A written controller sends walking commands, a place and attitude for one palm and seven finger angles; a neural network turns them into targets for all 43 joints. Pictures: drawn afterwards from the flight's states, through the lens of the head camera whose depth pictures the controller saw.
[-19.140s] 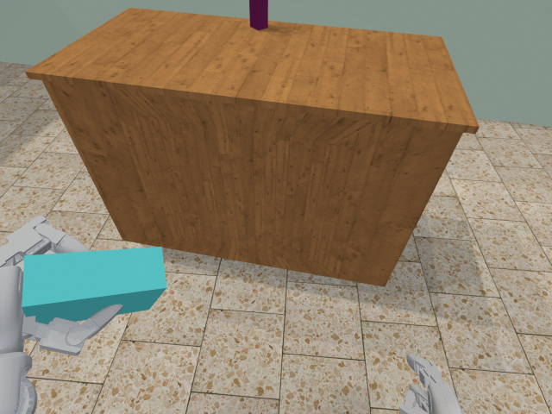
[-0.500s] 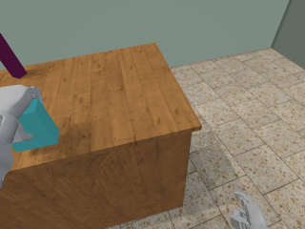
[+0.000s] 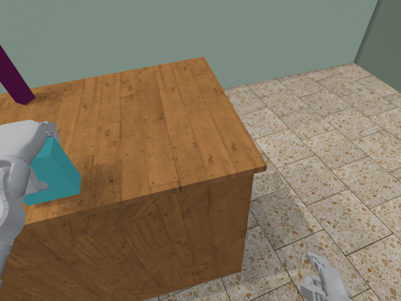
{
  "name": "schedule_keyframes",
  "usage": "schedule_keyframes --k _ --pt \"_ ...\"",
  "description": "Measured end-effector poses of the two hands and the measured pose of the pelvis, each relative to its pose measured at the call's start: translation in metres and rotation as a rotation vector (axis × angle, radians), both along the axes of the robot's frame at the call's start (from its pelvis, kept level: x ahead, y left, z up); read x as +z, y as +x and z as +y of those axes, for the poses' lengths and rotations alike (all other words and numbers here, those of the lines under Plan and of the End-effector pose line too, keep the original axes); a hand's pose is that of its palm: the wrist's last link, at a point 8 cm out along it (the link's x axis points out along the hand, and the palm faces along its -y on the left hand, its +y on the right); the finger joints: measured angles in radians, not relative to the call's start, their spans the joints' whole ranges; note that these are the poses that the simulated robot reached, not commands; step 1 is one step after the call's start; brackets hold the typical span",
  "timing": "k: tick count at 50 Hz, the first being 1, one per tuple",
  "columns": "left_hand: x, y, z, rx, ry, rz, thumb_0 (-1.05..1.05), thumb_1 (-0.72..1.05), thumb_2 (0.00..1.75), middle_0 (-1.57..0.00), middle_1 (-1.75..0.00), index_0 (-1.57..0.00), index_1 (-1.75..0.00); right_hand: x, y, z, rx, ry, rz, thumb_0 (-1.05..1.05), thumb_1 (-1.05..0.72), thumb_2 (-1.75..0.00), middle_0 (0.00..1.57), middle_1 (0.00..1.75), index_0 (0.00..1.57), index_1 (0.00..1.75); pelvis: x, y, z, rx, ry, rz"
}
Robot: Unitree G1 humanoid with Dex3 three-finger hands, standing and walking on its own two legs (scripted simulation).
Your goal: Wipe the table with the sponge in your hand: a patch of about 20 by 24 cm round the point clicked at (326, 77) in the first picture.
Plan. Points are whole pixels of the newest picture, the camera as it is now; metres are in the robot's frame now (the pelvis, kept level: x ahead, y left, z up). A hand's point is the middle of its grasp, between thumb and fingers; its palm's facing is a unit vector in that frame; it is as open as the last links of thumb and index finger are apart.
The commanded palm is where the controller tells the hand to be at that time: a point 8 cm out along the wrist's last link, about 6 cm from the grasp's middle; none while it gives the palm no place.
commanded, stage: lower the sponge onto the table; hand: left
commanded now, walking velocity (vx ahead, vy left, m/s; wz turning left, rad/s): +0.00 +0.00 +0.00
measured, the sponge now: (45, 179) +0.27 +0.36 +0.12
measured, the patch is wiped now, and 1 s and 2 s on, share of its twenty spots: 0.00 0.20 0.50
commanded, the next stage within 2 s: wipe forward along the first lane in 0.36 s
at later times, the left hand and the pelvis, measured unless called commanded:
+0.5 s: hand (42, 161) +0.28 +0.35 +0.16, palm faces -0.01 +0.03 -1.00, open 9.2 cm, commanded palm +0.27 +0.35 +0.21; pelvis +0.00 +0.00 +0.00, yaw +1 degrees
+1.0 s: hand (44, 142) +0.34 +0.38 +0.15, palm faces -0.11 +0.02 -0.99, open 9.2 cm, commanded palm +0.32 +0.38 +0.19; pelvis +0.01 -0.01 +0.00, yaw +0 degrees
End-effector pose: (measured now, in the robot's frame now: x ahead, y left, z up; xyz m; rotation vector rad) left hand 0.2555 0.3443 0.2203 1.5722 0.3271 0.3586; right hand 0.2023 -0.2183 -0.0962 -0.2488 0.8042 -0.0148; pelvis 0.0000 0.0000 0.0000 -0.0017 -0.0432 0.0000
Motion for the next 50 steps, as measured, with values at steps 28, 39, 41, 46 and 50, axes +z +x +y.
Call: schedule_keyframes --k 28,39,41,46,50 --pt "-0.011 0.015 -0.001 0.005 -0.003 0.032 0.00 -0.44 1.06 -0.83 -1.41 -0.83 -1.41 -0.005 -0.005 -0.009 -0.017 -0.020 0.028 0.01 -0.91 -0.90 0.20 0.30 0.20 0.30 0.000 0.003 -0.004 0.010 0.001 0.014" --pt "-0.011 0.037 0.014 0.035 -0.004 0.074 0.01 -0.45 1.08 -0.83 -1.41 -0.83 -1.42 -0.012 -0.022 -0.033 -0.075 -0.058 0.083 0.01 -0.91 -0.90 0.20 0.30 0.20 0.30 -0.001 0.006 -0.009 0.010 -0.001 0.037" --pt "-0.011 0.043 0.016 0.036 -0.001 0.086 0.01 -0.45 1.08 -0.83 -1.41 -0.83 -1.42 -0.013 -0.027 -0.037 -0.086 -0.067 0.097 0.01 -0.91 -0.90 0.20 0.30 0.20 0.30 -0.002 0.007 -0.010 0.011 -0.001 0.044" --pt "-0.011 0.057 0.022 0.031 -0.001 0.110 0.01 -0.46 1.09 -0.83 -1.40 -0.83 -1.42 -0.017 -0.041 -0.048 -0.123 -0.083 0.136 0.01 -0.91 -0.90 0.20 0.30 0.20 0.30 -0.003 0.008 -0.011 0.007 -0.003 0.063" --pt "-0.012 0.068 0.029 0.031 -0.006 0.124 0.01 -0.47 1.10 -0.83 -1.40 -0.83 -1.43 -0.021 -0.054 -0.055 -0.149 -0.095 0.175 0.01 -0.91 -0.90 0.20 0.30 0.20 0.30 -0.004 0.009 -0.011 0.005 -0.004 0.080"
